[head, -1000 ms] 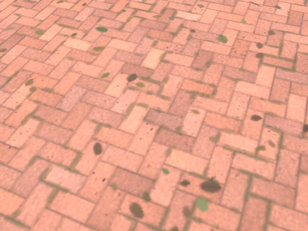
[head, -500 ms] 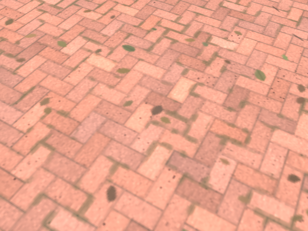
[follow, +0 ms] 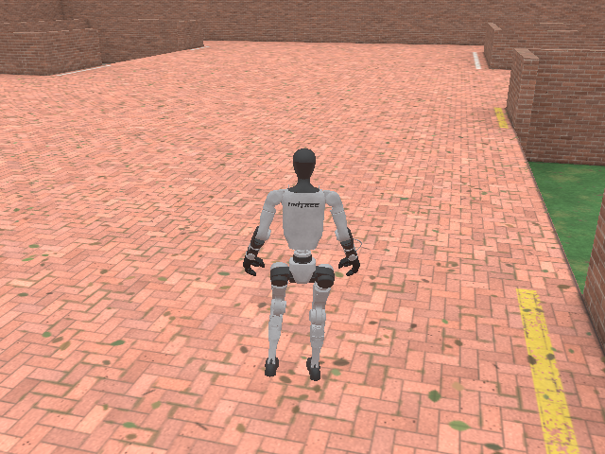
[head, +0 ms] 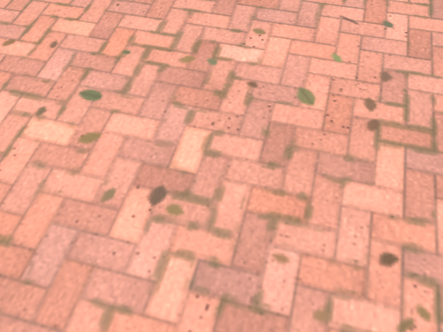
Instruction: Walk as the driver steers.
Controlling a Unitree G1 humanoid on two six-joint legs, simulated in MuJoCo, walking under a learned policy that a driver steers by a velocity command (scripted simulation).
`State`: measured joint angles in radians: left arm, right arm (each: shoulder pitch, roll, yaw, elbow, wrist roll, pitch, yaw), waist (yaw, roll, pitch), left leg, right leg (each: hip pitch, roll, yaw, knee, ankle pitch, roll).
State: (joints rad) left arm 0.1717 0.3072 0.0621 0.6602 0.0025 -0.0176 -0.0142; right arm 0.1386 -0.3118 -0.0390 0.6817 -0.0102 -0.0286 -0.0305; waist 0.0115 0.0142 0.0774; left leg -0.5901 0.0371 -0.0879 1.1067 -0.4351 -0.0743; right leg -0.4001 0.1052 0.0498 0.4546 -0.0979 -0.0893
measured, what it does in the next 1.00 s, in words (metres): steps on the spot, turning right: left foot, then right foot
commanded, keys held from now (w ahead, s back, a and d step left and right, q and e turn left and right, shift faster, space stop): e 0.86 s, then no key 0.14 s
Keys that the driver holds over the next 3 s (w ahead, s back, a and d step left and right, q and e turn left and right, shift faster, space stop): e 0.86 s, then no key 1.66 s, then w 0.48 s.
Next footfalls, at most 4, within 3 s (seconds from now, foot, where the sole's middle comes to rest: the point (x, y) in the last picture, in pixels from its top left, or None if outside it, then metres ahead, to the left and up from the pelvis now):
0.24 left None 0.17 0.16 -0.77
0.66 right None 0.05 -0.09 -0.77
1.10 left None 0.18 0.11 -0.77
2.86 right None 0.10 -0.15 -0.77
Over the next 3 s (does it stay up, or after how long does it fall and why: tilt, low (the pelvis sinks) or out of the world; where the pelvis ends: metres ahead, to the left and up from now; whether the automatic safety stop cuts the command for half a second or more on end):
stays up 0.15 -0.07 0.01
